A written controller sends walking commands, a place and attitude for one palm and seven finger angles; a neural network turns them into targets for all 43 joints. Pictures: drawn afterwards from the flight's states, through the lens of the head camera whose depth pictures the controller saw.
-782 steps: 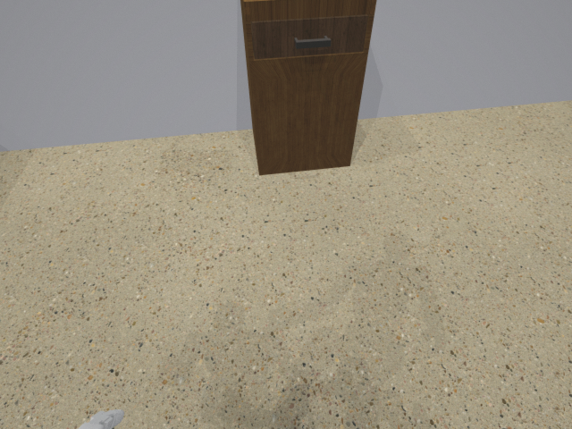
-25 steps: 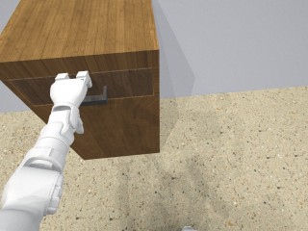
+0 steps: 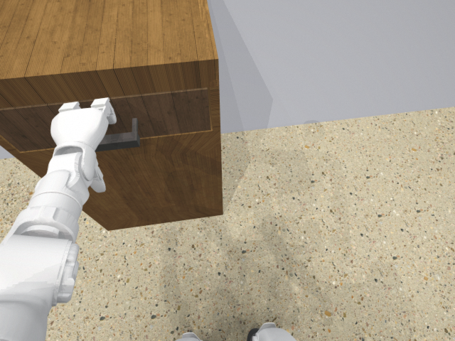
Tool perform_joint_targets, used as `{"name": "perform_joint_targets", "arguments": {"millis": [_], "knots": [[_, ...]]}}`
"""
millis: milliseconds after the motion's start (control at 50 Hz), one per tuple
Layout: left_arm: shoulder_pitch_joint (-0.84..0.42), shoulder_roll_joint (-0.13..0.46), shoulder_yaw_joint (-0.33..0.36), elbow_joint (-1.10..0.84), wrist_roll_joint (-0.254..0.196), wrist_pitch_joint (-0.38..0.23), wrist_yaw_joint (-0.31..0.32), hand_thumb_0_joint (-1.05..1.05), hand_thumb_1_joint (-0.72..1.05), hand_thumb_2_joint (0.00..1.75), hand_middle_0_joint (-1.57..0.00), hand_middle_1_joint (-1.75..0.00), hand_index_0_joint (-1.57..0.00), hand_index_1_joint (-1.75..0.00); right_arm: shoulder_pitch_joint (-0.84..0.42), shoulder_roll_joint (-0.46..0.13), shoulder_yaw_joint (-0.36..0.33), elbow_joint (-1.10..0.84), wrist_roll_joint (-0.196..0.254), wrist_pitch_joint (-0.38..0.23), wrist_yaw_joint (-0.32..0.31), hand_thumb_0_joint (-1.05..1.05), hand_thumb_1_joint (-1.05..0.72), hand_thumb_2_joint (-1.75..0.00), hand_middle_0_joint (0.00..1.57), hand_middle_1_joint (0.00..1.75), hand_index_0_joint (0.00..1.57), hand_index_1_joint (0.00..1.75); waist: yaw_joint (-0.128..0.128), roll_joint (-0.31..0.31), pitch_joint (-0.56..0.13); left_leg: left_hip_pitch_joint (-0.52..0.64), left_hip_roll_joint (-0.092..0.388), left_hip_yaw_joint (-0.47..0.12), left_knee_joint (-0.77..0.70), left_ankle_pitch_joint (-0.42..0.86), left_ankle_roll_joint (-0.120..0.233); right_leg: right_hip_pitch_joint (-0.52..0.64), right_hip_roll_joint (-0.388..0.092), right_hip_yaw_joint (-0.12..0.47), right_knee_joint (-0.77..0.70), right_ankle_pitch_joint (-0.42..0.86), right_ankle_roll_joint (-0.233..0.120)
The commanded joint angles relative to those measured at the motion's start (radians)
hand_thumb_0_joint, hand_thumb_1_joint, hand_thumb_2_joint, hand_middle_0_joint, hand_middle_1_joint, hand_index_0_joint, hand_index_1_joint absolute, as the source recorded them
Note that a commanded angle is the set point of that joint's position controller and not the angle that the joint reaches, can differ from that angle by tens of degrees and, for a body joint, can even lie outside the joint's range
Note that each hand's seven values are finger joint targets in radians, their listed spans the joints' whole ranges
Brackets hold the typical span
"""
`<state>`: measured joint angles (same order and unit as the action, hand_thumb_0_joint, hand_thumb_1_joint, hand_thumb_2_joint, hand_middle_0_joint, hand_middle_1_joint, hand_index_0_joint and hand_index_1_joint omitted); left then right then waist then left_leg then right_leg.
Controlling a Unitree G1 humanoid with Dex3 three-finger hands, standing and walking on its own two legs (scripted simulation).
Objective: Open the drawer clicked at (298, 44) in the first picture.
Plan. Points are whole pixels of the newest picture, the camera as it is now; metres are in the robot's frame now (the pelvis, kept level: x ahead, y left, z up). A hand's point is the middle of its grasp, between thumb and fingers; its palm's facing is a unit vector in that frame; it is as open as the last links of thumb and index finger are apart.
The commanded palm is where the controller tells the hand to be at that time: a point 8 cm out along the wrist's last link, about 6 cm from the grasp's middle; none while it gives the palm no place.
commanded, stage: move the hooked fingers above the handle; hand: left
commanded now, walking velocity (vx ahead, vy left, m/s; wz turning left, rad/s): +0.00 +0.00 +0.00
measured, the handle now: (106, 134) +0.55 +0.24 -0.04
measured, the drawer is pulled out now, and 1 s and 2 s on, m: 0.00 0.00 0.00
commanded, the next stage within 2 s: none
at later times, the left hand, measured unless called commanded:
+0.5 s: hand (101, 141) +0.49 +0.22 +0.01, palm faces -0.09 -0.07 -0.99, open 13.8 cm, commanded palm +0.48 +0.24 +0.08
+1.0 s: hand (93, 142) +0.48 +0.24 +0.02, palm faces -0.09 -0.06 -0.99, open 13.8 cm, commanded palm +0.48 +0.24 +0.07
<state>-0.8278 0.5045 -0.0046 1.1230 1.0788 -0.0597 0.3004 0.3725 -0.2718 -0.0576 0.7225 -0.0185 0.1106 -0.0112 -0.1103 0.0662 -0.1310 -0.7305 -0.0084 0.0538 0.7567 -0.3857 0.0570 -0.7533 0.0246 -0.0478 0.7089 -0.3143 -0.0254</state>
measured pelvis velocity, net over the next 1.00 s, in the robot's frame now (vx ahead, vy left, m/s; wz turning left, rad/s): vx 0.01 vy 0.01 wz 0.01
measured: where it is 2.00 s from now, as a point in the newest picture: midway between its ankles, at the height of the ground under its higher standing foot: outside the picture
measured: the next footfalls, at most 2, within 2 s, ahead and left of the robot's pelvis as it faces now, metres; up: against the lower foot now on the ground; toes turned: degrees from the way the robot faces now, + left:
none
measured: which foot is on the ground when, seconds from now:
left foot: down 0.00-1.00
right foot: down 0.00-1.00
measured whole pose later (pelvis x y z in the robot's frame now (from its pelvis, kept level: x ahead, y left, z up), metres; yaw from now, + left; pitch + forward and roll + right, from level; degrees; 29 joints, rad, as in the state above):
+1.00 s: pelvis +0.01 +0.01 +0.00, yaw +1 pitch +21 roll -2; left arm -0.81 0.52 -0.01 1.04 1.08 -0.18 0.28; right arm 0.38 -0.27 -0.05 0.71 -0.03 0.11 -0.03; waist -0.10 0.06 -0.14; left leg -0.76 -0.01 0.04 0.80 -0.41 0.06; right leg -0.77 0.02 -0.06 0.73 -0.34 -0.02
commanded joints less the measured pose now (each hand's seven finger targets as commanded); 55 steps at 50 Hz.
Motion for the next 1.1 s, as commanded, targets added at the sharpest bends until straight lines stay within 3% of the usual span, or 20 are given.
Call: {"name": "perform_joint_targets", "arguments": {"millis": [0,60,120,160,220,340,400,460,500,560,600,660,680,740,840,860,880,940,1000,1080], "knots": [[-0.493,0.240,0.043,-0.290,-0.002,-0.063,0.064,0.00,-0.50,0.30,-0.30,-1.20,-0.30,-1.20,0.136,-0.154,-0.057,-0.048,-0.011,-0.028,-0.021,0.00,-0.90,-0.90,0.20,0.30,0.20,0.30,-0.028,0.047,-0.467,0.311,-0.007,-0.085,-0.032,0.469,-0.015,0.205,0.021,0.040,-0.040,0.316,-0.011],[-0.499,0.275,0.083,-0.301,0.009,-0.067,0.106,0.00,-0.50,0.30,-0.30,-1.20,-0.30,-1.20,0.133,-0.154,-0.055,-0.036,-0.022,-0.026,-0.014,0.00,-0.90,-0.90,0.20,0.30,0.20,0.30,-0.017,0.089,-0.493,0.337,-0.002,-0.099,-0.012,0.543,-0.030,0.172,0.024,0.030,-0.015,0.323,-0.015],[-0.415,0.289,0.101,-0.189,0.008,-0.004,0.130,0.00,-0.50,0.30,-0.30,-1.20,-0.30,-1.20,0.114,-0.158,-0.043,-0.033,-0.020,-0.016,-0.002,0.00,-0.90,-0.90,0.20,0.30,0.20,0.30,-0.004,0.032,-0.424,0.252,-0.009,-0.082,-0.017,0.508,-0.028,0.193,0.024,0.022,-0.013,0.329,-0.013],[-0.418,0.241,0.055,-0.133,0.009,0.042,0.128,0.00,-0.50,0.30,-0.30,-1.20,-0.30,-1.20,0.114,-0.157,-0.043,-0.037,-0.016,-0.012,0.002,0.00,-0.90,-0.90,0.20,0.30,0.20,0.30,-0.017,0.016,-0.414,0.239,-0.010,-0.074,-0.023,0.500,-0.026,0.200,0.023,0.019,-0.018,0.342,-0.010],[-0.387,0.252,0.046,-0.099,0.000,0.085,0.092,0.00,-0.50,0.30,-0.30,-1.20,-0.30,-1.20,0.112,-0.165,-0.038,-0.051,-0.006,-0.004,0.003,0.00,-0.90,-0.90,0.20,0.30,0.20,0.30,-0.010,-0.040,-0.434,0.224,-0.014,-0.063,-0.037,0.475,-0.017,0.265,0.023,0.028,-0.036,0.369,-0.005],[-0.484,0.175,-0.020,-0.240,-0.023,-0.021,-0.005,0.00,-0.50,0.30,-0.30,-1.20,-0.30,-1.20,0.131,-0.151,-0.051,-0.068,0.000,-0.015,-0.023,0.00,-0.90,-0.90,0.20,0.30,0.20,0.30,-0.045,-0.015,-0.447,0.325,-0.003,-0.087,-0.033,0.501,-0.011,0.224,0.023,0.038,-0.055,0.352,-0.003],[-0.522,0.228,0.021,-0.282,-0.012,-0.090,0.017,0.00,-0.50,0.30,-0.30,-1.20,-0.30,-1.20,0.138,-0.151,-0.050,-0.054,-0.010,-0.022,-0.031,0.00,-0.90,-0.90,0.20,0.30,0.20,0.30,-0.047,0.028,-0.428,0.321,-0.004,-0.099,-0.016,0.473,-0.016,0.161,0.024,0.037,-0.038,0.298,-0.008],[-0.520,0.324,0.114,-0.323,0.013,-0.102,0.088,0.00,-0.50,0.30,-0.30,-1.20,-0.30,-1.20,0.130,-0.153,-0.045,-0.047,-0.026,-0.020,-0.025,0.00,-0.90,-0.90,0.20,0.30,0.20,0.30,-0.010,0.109,-0.490,0.333,-0.001,-0.113,0.008,0.577,-0.038,0.138,0.022,0.026,0.010,0.317,-0.017],[-0.480,0.292,0.107,-0.269,0.018,-0.063,0.131,0.00,-0.50,0.30,-0.30,-1.20,-0.30,-1.20,0.120,-0.146,-0.041,-0.044,-0.030,-0.016,-0.010,0.00,-0.90,-0.90,0.20,0.30,0.20,0.30,-0.005,0.123,-0.467,0.317,0.002,-0.110,0.025,0.640,-0.052,0.112,0.028,0.011,0.028,0.330,-0.018],[-0.405,0.322,0.123,-0.142,0.013,0.039,0.152,0.00,-0.50,0.30,-0.30,-1.20,-0.30,-1.20,0.117,-0.162,-0.034,-0.040,-0.028,-0.002,0.005,0.00,-0.90,-0.90,0.20,0.30,0.20,0.30,0.002,0.032,-0.460,0.230,-0.006,-0.085,0.021,0.599,-0.041,0.186,0.028,0.010,0.028,0.374,-0.011],[-0.381,0.279,0.076,-0.093,0.005,0.096,0.129,0.00,-0.50,0.30,-0.30,-1.20,-0.30,-1.20,0.118,-0.165,-0.037,-0.046,-0.019,0.003,0.011,0.00,-0.90,-0.90,0.20,0.30,0.20,0.30,-0.004,0.001,-0.470,0.215,-0.010,-0.068,0.005,0.556,-0.030,0.234,0.026,0.016,0.004,0.395,-0.006],[-0.417,0.354,0.097,-0.087,-0.002,0.129,0.095,0.00,-0.50,0.30,-0.30,-1.20,-0.30,-1.20,0.113,-0.178,-0.026,-0.049,-0.008,0.024,0.000,0.00,-0.90,-0.90,0.20,0.30,0.20,0.30,-0.007,-0.060,-0.492,0.178,-0.016,-0.056,-0.018,0.503,-0.016,0.316,0.019,0.033,-0.011,0.430,0.002],[-0.398,0.350,0.085,-0.057,-0.003,0.145,0.080,0.00,-0.50,0.30,-0.30,-1.20,-0.30,-1.20,0.101,-0.176,-0.022,-0.050,-0.002,0.029,-0.005,0.00,-0.90,-0.90,0.20,0.30,0.20,0.30,-0.008,-0.082,-0.448,0.147,-0.020,-0.049,-0.032,0.449,-0.012,0.323,0.018,0.036,-0.025,0.404,0.004],[-0.431,0.312,0.047,-0.110,-0.014,0.106,0.023,0.00,-0.50,0.30,-0.30,-1.20,-0.30,-1.20,0.094,-0.169,-0.020,-0.069,0.009,0.021,-0.023,0.00,-0.90,-0.90,0.20,0.30,0.20,0.30,-0.020,-0.065,-0.406,0.165,-0.016,-0.050,-0.054,0.394,-0.004,0.313,0.015,0.043,-0.050,0.364,0.002],[-0.474,0.248,0.010,-0.279,-0.020,-0.073,-0.040,0.00,-0.50,0.30,-0.30,-1.20,-0.30,-1.20,0.134,-0.151,-0.042,-0.077,0.000,-0.010,-0.046,0.00,-0.90,-0.90,0.20,0.30,0.20,0.30,-0.041,0.017,-0.466,0.310,-0.001,-0.084,-0.022,0.479,-0.009,0.225,0.020,0.046,-0.044,0.338,-0.004],[-0.465,0.254,0.025,-0.309,-0.017,-0.106,-0.031,0.00,-0.50,0.30,-0.30,-1.20,-0.30,-1.20,0.143,-0.152,-0.047,-0.069,-0.006,-0.015,-0.046,0.00,-0.90,-0.90,0.20,0.30,0.20,0.30,-0.028,0.074,-0.477,0.345,0.004,-0.093,-0.013,0.509,-0.018,0.183,0.022,0.043,-0.036,0.317,-0.007],[-0.437,0.222,0.017,-0.303,-0.018,-0.123,-0.017,0.00,-0.50,0.30,-0.30,-1.20,-0.30,-1.20,0.147,-0.148,-0.050,-0.065,-0.010,-0.018,-0.042,0.00,-0.90,-0.90,0.20,0.30,0.20,0.30,-0.030,0.070,-0.464,0.361,0.008,-0.103,-0.004,0.538,-0.024,0.146,0.026,0.033,-0.030,0.304,-0.009],[-0.458,0.269,0.078,-0.302,-0.012,-0.140,0.050,0.00,-0.50,0.30,-0.30,-1.20,-0.30,-1.20,0.147,-0.154,-0.052,-0.042,-0.020,-0.019,-0.031,0.00,-0.90,-0.90,0.20,0.30,0.20,0.30,-0.025,0.059,-0.447,0.332,0.012,-0.118,0.017,0.567,-0.042,0.101,0.030,0.019,0.001,0.289,-0.013],[-0.438,0.286,0.102,-0.216,-0.001,-0.080,0.125,0.00,-0.50,0.30,-0.30,-1.20,-0.30,-1.20,0.139,-0.159,-0.046,-0.030,-0.025,-0.017,-0.011,0.00,-0.90,-0.90,0.20,0.30,0.20,0.30,-0.019,0.048,-0.404,0.250,0.002,-0.108,0.018,0.506,-0.042,0.093,0.030,0.009,0.014,0.270,-0.016],[-0.483,0.287,0.068,-0.136,0.017,0.039,0.157,0.00,-0.50,0.30,-0.30,-1.20,-0.30,-1.20,0.130,-0.168,-0.037,-0.032,-0.019,-0.011,0.004,0.00,-0.90,-0.90,0.20,0.30,0.20,0.30,-0.031,0.045,-0.440,0.218,-0.010,-0.090,0.010,0.465,-0.036,0.139,0.029,0.010,0.010,0.286,-0.012]]}}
